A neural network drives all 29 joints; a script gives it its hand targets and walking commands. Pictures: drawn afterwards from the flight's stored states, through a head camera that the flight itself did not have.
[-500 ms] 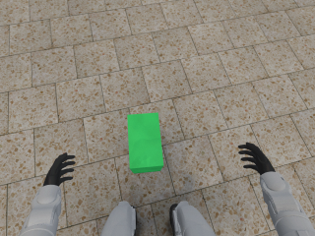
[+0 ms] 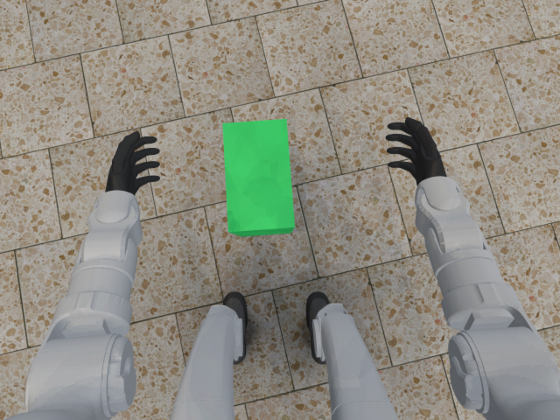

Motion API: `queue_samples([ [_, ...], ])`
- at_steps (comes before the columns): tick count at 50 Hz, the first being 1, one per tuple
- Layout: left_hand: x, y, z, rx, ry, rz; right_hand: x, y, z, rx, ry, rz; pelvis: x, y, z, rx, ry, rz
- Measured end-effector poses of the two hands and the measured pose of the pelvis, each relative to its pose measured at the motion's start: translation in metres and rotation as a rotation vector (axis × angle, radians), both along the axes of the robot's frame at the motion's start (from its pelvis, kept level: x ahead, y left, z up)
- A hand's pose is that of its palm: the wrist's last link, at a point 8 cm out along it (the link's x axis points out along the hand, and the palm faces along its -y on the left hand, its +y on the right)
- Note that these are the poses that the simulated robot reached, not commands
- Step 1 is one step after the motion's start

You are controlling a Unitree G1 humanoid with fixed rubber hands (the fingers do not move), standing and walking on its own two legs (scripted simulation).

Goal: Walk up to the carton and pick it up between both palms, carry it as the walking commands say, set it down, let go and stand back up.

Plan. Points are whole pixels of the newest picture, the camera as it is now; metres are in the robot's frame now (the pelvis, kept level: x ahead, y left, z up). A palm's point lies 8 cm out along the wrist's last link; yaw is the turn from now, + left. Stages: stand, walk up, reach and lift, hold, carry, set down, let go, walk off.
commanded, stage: reach and lift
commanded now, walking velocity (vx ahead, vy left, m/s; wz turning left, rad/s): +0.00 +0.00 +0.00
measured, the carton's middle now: (261, 185) +0.49 +0.06 -0.56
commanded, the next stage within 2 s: none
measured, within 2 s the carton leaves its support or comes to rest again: neither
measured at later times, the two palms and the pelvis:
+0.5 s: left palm (162, 142) +0.48 +0.20 -0.16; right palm (392, 120) +0.51 -0.16 -0.14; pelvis +0.00 +0.01 -0.02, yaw +1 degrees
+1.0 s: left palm (190, 169) +0.47 +0.19 -0.30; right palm (350, 155) +0.49 -0.13 -0.29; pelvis -0.05 +0.02 -0.14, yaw +0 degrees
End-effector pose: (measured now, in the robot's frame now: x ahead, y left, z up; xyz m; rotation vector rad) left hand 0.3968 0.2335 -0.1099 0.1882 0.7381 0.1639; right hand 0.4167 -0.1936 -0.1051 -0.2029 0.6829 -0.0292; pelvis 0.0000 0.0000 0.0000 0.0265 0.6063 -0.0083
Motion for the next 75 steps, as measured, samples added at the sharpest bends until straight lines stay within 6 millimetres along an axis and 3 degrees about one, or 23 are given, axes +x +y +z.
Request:
queue_samples([
  [5,0.026,-0.006,-0.012,-0.043,-0.025,-0.011,0.026,0.018,-0.007,-0.008,-0.015,0.009,-0.003,0.008,-0.006,-0.011,0.05,0.002],
  [18,0.079,-0.027,-0.033,-0.112,-0.092,0.045,0.087,0.034,-0.024,0.044,-0.081,0.006,0.001,0.013,-0.015,-0.014,0.167,0.008],
  [31,0.08,-0.04,-0.055,-0.091,-0.09,0.061,0.089,0.035,-0.055,0.062,-0.071,0.023,0.002,-0.002,-0.023,0.009,0.249,0.011],
  [37,0.068,-0.041,-0.102,-0.115,-0.041,0.07,0.082,0.036,-0.095,0.051,-0.054,-0.004,-0.01,-0.001,-0.05,0.009,0.301,0.01],
  [44,0.06,-0.038,-0.165,-0.134,-0.04,0.069,0.07,0.052,-0.157,0.056,-0.041,-0.028,-0.032,0.01,-0.094,0.0,0.335,0.013],
  [52,0.078,-0.047,-0.198,-0.163,-0.102,0.083,0.08,0.069,-0.188,0.079,-0.084,-0.058,-0.051,0.02,-0.149,-0.012,0.291,0.018],
  [60,0.069,-0.054,-0.253,-0.167,-0.033,0.091,0.073,0.057,-0.239,0.048,-0.018,-0.067,-0.054,0.02,-0.186,-0.011,0.267,0.024],
  [65,0.073,-0.044,-0.274,-0.13,-0.063,0.103,0.073,0.056,-0.272,0.091,-0.016,-0.083,-0.055,0.014,-0.208,0.001,0.244,0.029],
  [75,0.069,-0.054,-0.33,-0.128,-0.019,0.088,0.071,0.047,-0.325,0.099,0.002,-0.101,-0.06,0.007,-0.247,0.018,0.195,0.038],
])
